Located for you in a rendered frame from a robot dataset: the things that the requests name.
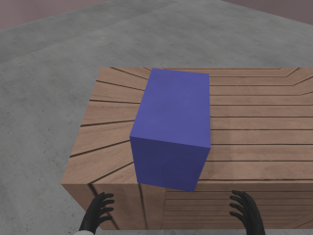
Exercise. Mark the left robot hand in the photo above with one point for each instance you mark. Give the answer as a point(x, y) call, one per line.
point(92, 219)

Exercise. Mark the carton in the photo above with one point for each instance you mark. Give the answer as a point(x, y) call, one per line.
point(170, 138)

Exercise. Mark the right robot hand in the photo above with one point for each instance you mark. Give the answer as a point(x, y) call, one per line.
point(251, 218)

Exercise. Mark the pedestal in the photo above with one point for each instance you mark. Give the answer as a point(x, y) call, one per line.
point(261, 143)

